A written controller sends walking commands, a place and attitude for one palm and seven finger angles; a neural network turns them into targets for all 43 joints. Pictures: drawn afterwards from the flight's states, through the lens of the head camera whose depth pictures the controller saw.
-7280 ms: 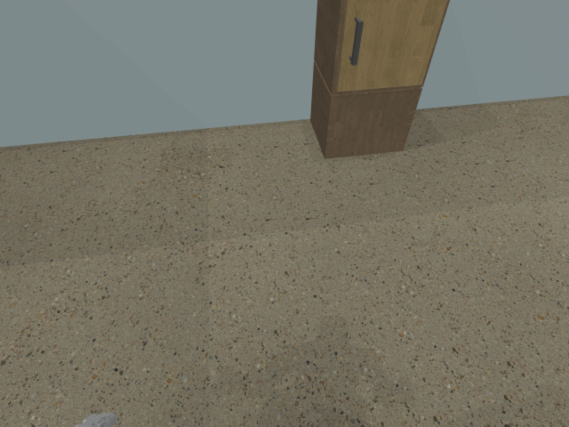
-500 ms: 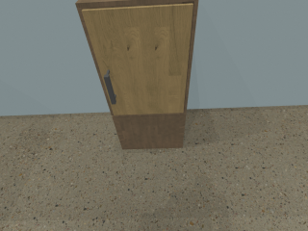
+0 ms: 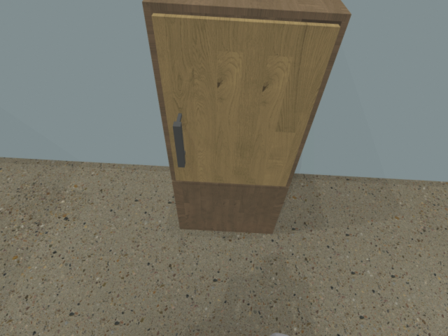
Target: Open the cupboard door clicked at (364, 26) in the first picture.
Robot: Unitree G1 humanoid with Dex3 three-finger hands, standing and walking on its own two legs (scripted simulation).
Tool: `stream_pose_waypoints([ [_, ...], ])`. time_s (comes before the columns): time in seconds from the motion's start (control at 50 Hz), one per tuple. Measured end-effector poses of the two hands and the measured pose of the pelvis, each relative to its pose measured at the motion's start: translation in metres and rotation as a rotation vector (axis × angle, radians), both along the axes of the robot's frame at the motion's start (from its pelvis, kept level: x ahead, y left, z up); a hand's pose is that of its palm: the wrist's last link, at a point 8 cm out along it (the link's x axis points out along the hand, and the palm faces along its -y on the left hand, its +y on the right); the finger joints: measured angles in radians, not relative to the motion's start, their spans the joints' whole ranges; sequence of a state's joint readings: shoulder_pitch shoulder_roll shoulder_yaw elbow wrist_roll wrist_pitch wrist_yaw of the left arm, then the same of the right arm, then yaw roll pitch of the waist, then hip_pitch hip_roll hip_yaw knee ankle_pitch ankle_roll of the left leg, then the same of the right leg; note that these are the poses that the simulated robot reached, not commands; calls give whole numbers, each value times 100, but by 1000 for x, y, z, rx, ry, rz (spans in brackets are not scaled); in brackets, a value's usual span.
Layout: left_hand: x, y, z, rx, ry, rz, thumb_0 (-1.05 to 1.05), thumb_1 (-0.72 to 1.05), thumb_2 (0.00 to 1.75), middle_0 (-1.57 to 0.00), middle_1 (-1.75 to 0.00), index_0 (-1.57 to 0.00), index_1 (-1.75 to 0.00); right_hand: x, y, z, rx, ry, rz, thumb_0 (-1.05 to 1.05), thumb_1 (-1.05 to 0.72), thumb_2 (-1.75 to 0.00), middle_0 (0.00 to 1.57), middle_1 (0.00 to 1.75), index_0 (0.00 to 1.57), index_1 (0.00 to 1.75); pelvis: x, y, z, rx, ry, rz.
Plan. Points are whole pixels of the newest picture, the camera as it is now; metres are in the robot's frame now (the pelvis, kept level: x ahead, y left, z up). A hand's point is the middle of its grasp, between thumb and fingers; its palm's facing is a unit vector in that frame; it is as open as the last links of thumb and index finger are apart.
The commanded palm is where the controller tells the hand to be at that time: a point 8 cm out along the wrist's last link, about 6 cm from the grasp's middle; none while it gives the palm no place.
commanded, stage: take the last steps up to it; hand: left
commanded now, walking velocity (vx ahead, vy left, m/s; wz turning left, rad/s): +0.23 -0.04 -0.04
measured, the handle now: (180, 141) +0.68 +0.18 -0.11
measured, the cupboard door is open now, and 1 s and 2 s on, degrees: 0 0 0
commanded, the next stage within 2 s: come to a stop and stand still in 0.18 s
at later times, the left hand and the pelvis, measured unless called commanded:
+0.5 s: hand (155, 310) +0.20 +0.16 -0.18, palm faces +0.04 -0.97 -0.22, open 7.2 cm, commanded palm none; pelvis +0.14 -0.02 -0.01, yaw +0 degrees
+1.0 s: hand out of the picture +0.15 +0.17 -0.18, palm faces +0.01 -0.97 -0.25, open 7.3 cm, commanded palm none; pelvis +0.11 -0.03 -0.01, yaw -2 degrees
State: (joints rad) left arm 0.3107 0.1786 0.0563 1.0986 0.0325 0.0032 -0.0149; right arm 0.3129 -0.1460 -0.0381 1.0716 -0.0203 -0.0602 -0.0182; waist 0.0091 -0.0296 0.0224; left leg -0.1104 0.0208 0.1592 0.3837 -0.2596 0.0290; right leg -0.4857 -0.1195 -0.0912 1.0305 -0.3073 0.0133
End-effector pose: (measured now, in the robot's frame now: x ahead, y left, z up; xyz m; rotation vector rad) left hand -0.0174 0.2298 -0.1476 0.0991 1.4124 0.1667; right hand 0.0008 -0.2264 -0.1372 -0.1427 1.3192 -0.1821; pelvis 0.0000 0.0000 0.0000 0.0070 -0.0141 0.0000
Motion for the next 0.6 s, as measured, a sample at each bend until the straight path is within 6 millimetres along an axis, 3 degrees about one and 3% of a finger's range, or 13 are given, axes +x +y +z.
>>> stream_pose_waypoints([
  [0.16, 156, -11, 12, 41, -221, -98, 0, 92, 90, -20, -30, -20, -30, -8, 8, -18, 78, 169, -81, 0, -91, -90, 20, 30, 20, 30, 58, -13, -7, 21, -2, -8],
  [0.24, 212, -28, 7, 64, -294, -135, 0, 91, 90, -20, -30, -20, -30, 7, -2, -35, 110, 228, -105, 1, -90, -90, 21, 30, 20, 30, 91, -29, -22, 15, -8, -8],
  [0.28, 223, -35, 8, 60, -307, -125, 0, 91, 90, -20, -30, -20, -30, 25, -8, -37, 109, 233, -96, 1, -90, -90, 20, 30, 20, 30, 102, -33, -21, 3, -12, -1],
  [0.36, 221, -43, 11, 54, -252, -84, -1, 92, 90, -20, -30, -20, -30, 81, -22, -29, 77, 158, -60, 1, -91, -90, 20, 30, 20, 30, 123, -34, -11, -9, -8, 3],
  [0.48, 215, -26, 7, 69, -163, -50, -1, 94, 90, -20, -30, -20, -30, 164, -28, -20, 22, 26, -13, 1, -92, -90, 20, 30, 19, 30, 143, -27, -8, -15, -6, -1],
  [0.6, 205, -2, -18, 39, -96, -10, -1, 92, 90, -20, -30, -20, -30, 214, -22, -12, -46, -68, 24, 1, -92, -90, 20, 30, 19, 30, 151, -6, -19, -27, -27, -6],
])
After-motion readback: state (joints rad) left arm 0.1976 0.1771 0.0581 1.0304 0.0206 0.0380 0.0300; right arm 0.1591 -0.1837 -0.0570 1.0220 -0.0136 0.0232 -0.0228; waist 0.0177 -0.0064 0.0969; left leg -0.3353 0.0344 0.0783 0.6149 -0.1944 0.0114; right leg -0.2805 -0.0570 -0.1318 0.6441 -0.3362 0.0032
